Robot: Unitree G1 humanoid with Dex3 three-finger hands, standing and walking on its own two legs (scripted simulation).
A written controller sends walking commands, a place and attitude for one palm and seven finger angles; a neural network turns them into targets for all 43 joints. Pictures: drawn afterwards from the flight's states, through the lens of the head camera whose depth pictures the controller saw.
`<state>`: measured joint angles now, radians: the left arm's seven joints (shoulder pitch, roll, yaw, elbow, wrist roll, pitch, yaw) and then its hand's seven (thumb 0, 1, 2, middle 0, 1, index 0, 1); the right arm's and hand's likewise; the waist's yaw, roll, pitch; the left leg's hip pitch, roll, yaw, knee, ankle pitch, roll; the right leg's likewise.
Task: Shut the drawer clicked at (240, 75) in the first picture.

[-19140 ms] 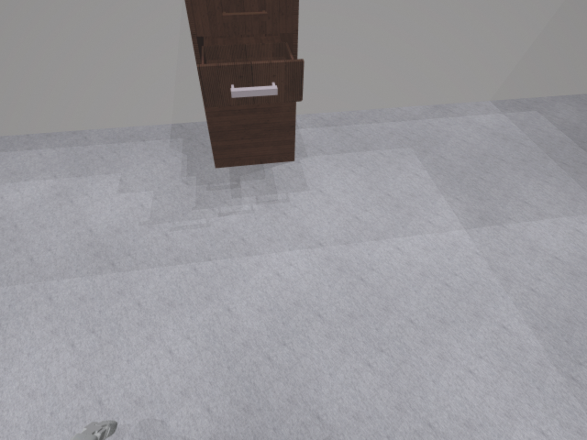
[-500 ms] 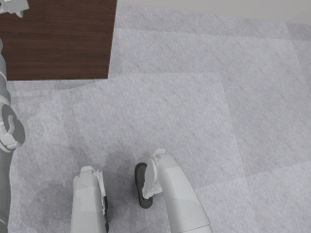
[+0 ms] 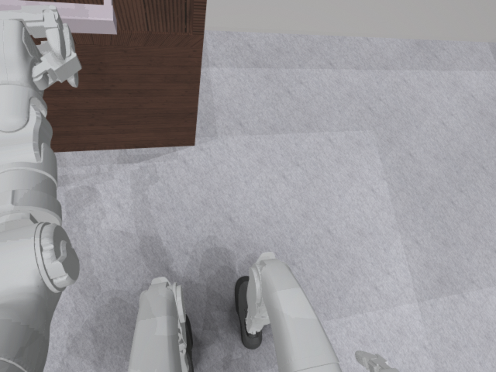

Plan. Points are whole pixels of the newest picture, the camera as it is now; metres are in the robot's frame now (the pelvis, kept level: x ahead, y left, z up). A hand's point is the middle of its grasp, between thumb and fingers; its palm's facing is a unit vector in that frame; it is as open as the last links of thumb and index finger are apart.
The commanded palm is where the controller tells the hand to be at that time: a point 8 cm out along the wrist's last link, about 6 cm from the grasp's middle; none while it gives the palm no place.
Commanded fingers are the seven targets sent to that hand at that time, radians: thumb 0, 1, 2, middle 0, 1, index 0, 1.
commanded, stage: draw the hand back to the body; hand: left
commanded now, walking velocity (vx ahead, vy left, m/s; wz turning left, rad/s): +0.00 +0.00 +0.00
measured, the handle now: (46, 3) +0.64 +0.22 +0.02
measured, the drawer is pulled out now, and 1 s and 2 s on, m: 0.00 0.00 0.00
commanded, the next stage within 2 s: step back with the hand held close in 1.30 s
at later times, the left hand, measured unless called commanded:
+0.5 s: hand out of the picture +0.39 +0.20 +0.17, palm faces +0.05 -0.99 -0.15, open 3.2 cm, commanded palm +0.35 +0.26 +0.20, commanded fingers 0.00 0.90 0.90 -1.40 -1.60 -1.40 -1.60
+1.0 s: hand out of the picture +0.28 +0.23 +0.32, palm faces +0.37 -0.85 -0.39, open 3.2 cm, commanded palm +0.23 +0.27 +0.34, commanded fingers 0.00 0.90 0.90 -1.40 -1.60 -1.40 -1.60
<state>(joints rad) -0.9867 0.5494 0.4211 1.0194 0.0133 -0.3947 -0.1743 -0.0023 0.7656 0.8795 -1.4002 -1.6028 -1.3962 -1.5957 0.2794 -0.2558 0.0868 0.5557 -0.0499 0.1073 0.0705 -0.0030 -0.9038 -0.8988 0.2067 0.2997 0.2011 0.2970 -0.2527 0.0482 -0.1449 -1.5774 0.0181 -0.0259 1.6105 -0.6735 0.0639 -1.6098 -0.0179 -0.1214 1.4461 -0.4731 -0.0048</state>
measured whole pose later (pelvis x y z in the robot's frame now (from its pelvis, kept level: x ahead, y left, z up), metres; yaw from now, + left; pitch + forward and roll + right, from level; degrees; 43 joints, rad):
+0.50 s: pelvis +0.06 +0.00 +0.13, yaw +4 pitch +17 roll -3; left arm -0.10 0.32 0.14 0.28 -0.13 -0.21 -0.11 0.01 0.90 0.90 -1.40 -1.60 -1.40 -1.60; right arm 0.21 -0.27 0.01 0.46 0.05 0.03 -0.02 0.00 -0.91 -0.90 0.20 0.30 0.20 0.30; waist -0.05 0.02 -0.15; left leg -0.75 0.00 0.00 1.00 -0.55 0.05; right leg -0.81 -0.01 -0.08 0.92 -0.41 0.00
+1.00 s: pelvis +0.09 -0.01 +0.19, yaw +4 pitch +0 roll -1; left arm 0.44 0.34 0.21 -0.35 -0.07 -0.03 0.10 0.01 0.90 0.90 -1.40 -1.60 -1.40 -1.59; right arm 0.23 -0.23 0.05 0.55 0.03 -0.07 -0.07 0.01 -0.90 -0.90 0.21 0.30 0.20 0.30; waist 0.04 0.08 -0.05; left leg -0.14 -0.01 0.01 0.52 -0.38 0.03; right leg -0.23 0.00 -0.06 0.51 -0.28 -0.01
